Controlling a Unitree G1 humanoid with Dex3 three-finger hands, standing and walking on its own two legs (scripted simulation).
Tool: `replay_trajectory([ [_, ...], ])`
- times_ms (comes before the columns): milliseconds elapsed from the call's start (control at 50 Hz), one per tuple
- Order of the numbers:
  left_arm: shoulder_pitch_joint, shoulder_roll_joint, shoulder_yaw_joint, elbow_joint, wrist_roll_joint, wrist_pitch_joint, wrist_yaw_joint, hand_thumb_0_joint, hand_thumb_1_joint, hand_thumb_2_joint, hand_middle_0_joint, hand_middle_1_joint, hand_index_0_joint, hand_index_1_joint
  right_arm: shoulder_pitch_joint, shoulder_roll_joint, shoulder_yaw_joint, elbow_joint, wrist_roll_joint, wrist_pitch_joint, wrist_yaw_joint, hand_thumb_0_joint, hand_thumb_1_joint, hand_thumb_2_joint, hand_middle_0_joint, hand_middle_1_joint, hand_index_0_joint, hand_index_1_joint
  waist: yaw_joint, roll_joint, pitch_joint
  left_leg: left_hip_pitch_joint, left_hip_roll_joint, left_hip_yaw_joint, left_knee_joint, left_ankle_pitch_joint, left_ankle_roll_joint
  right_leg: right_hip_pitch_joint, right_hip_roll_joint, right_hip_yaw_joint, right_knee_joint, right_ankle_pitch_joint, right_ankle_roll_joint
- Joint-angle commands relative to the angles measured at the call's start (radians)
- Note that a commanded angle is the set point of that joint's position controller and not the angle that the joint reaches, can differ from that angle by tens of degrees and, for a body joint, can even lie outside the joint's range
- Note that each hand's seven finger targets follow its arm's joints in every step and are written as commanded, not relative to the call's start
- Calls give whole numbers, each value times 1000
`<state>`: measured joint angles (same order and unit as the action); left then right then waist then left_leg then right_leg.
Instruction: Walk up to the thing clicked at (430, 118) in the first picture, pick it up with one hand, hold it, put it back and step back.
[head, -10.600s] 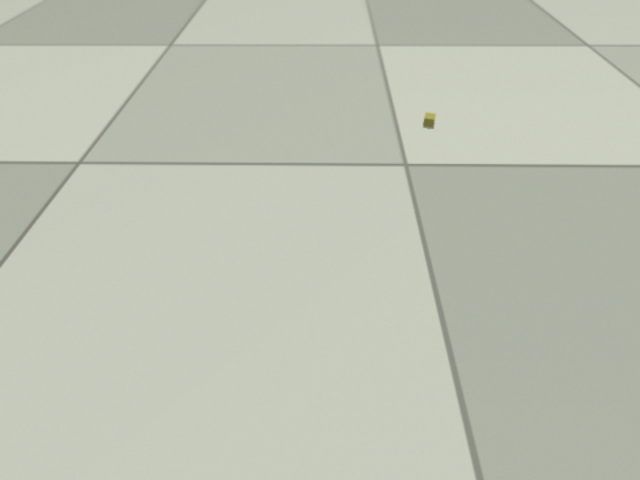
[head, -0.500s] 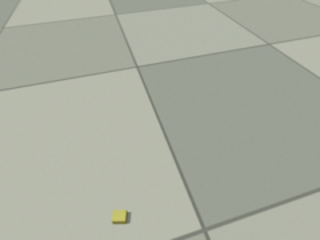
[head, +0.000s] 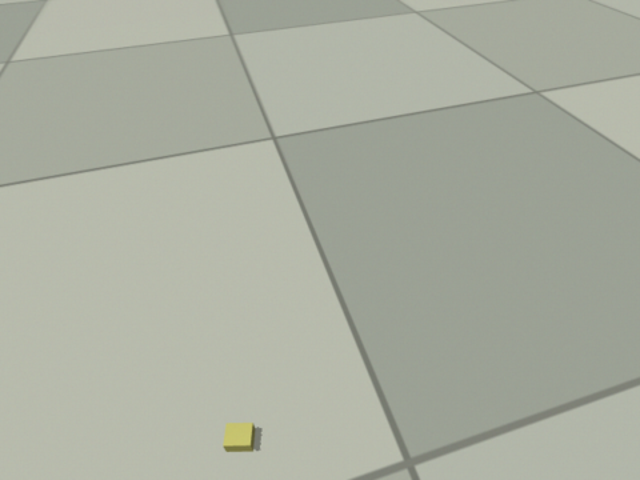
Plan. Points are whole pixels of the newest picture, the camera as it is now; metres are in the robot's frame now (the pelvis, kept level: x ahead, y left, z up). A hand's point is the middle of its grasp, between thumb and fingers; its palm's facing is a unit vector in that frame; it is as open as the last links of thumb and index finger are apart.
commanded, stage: stand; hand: left
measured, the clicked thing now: (239, 437) +0.45 +0.27 -0.76
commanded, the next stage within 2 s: walk up in 0.62 s
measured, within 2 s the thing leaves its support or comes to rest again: neither
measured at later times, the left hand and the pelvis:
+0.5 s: hand out of the picture +0.08 +0.26 -0.15, palm faces -0.03 -0.94 -0.35, open 7.4 cm; pelvis +0.01 +0.00 +0.00, yaw +0 degrees
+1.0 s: hand out of the picture +0.10 +0.31 -0.16, palm faces +0.00 -0.92 -0.39, open 7.4 cm; pelvis +0.03 +0.03 +0.00, yaw +0 degrees
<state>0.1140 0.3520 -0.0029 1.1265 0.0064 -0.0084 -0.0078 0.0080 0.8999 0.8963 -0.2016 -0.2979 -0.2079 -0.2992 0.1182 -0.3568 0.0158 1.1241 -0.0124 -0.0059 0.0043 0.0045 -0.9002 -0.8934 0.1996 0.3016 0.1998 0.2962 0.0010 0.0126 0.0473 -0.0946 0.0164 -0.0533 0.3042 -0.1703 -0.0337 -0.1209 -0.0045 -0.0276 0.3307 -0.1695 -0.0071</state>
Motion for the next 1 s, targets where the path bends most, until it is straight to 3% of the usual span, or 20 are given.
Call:
replay_trajectory([
  [0, -34, 218, 45, -54, 3, -23, 14, 0, 900, 900, -200, -300, -200, -300, -32, -211, -46, -56, 3, -19, -12, 0, -900, -900, 200, 300, 200, 300, 3, -22, -42, -26, 97, -63, -41, 45, 46, 5, -119, 113, -79, 16, -15],
  [140, -32, 223, 45, -59, 3, -24, 13, 0, 900, 900, -200, -300, -200, -300, -23, -208, -48, -60, 2, -18, -10, 0, -900, -900, 200, 300, 200, 300, -1, -19, -51, -31, 96, -62, -29, 42, 48, 6, -123, 123, -76, 17, -19],
  [180, -40, 222, 46, -63, 2, -25, 14, 0, 900, 900, -200, -300, -200, -300, -13, -208, -45, -59, 1, -19, -12, 0, -900, -900, 200, 300, 200, 300, -5, -10, -66, -31, 100, -61, -28, 76, 47, 24, -124, 120, -62, 81, -19],
  [340, -31, 222, 48, -60, 1, -23, 14, 0, 900, 900, -200, -300, -200, -300, -16, -210, -43, -61, 3, -22, -16, 0, -900, -900, 200, 300, 200, 300, 2, -2, -86, -12, 109, -63, -25, 140, 48, 54, -125, 111, -36, 148, -19],
  [420, -25, 217, 44, -59, 1, -22, 15, 0, 900, 900, -200, -300, -200, -300, -22, -213, -45, -63, 3, -20, -17, 0, -900, -900, 200, 300, 200, 300, 4, -12, -75, -3, 107, -62, -24, 145, 46, 39, -121, 106, -45, 138, -17],
  [480, -32, 221, 45, -56, 3, -20, 15, 0, 900, 900, -200, -300, -200, -300, -16, -210, -44, -61, 3, -18, -16, 0, -900, -900, 200, 300, 200, 300, 1, -15, -49, -22, 102, -64, -32, 86, 45, 23, -120, 111, -56, 82, -15],
  [580, -26, 217, 43, -59, 2, -22, 14, 0, 900, 900, -200, -300, -200, -300, -16, -212, -44, -62, 2, -20, -16, 0, -900, -900, 200, 300, 200, 300, 2, -7, -61, -16, 106, -63, -32, 111, 47, 31, -122, 112, -50, 109, -16],
  [600, -17, 241, 74, -65, 9, -36, 21, 0, 900, 900, -200, -300, -200, -300, -4, -228, -70, -68, -8, -5, -7, 0, -900, -900, 200, 300, 200, 300, 19, 20, -95, -31, 65, -29, 6, 48, 65, 80, -129, 122, -68, 18, -28],
  [620, -1, 257, 79, -61, 13, -39, 24, 0, 900, 900, -200, -300, -200, -300, -16, -216, -70, -77, -12, 2, -3, 0, -900, -900, 200, 300, 200, 300, 25, -2, -80, -55, 51, -19, 32, 20, 61, 75, -152, 158, -82, -24, -38],
  [660, 0, 274, 89, -68, 20, -40, 30, 0, 900, 900, -200, -300, -200, -300, -13, -204, -72, -87, -17, 9, -1, 0, -900, -900, 200, 300, 200, 300, 24, -37, -56, -92, 37, -11, 55, -63, 55, 51, -196, 211, -110, -111, -69],
  [700, -27, 271, 93, -82, 24, -39, 32, 0, 900, 900, -200, -300, -200, -300, 10, -193, -75, -88, -19, 11, 1, 0, -900, -900, 200, 300, 200, 300, 15, -76, -26, -98, 35, -14, 55, -92, 52, 12, -212, 215, -111, -138, -83],
  [740, -48, 253, 91, -98, 23, -38, 30, 0, 900, 900, -200, -300, -200, -300, 34, -194, -79, -88, -23, 7, 3, 0, -900, -900, 200, 300, 200, 300, 4, -88, -5, -63, 48, -33, 21, -34, 60, -37, -184, 175, -75, -95, -65],
  [800, -31, 214, 81, -97, 14, -39, 29, 0, 900, 900, -200, -300, -200, -300, 15, -217, -91, -98, -18, -4, 4, 0, -900, -900, 200, 300, 200, 300, 14, -31, -17, -21, 95, -90, -11, 157, 85, -27, -102, 75, 7, 54, -24],
  [880, 0, 217, 73, -101, 11, -39, 35, 0, 900, 900, -200, -300, -200, -300, 7, -229, -102, -122, -15, -2, -1, 0, -900, -900, 200, 300, 200, 300, 16, 20, -81, -6, 101, -76, 15, 262, 98, 53, -105, 63, 44, 161, -23],
  [980, 4, 226, 65, -102, 9, -35, 44, 0, 900, 900, -200, -300, -200, -300, -2, -229, -112, -138, -11, 7, -2, 0, -900, -900, 200, 300, 200, 300, 9, 39, -90, 8, 95, -70, 33, 313, 101, 64, -109, 50, 58, 194, -26],
])
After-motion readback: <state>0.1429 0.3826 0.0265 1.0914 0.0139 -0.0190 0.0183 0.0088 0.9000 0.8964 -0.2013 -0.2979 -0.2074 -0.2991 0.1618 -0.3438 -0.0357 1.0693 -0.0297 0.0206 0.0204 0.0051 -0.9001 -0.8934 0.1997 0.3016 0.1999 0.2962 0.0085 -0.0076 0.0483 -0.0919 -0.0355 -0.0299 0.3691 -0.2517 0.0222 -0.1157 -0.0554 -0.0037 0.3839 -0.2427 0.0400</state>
